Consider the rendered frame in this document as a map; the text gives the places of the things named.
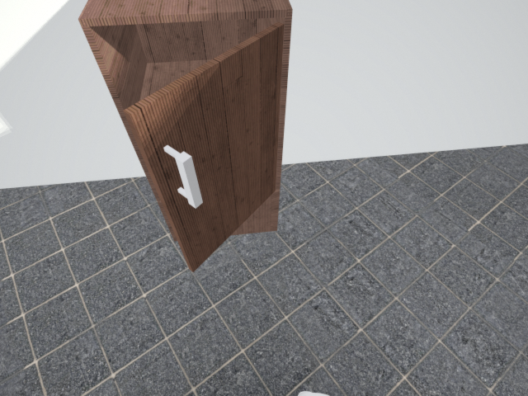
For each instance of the handle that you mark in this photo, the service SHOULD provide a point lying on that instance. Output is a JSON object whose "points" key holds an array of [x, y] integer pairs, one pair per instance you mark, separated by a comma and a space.
{"points": [[188, 176]]}

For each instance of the cupboard door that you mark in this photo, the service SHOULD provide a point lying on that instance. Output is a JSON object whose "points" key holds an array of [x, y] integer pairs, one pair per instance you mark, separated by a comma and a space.
{"points": [[225, 114]]}

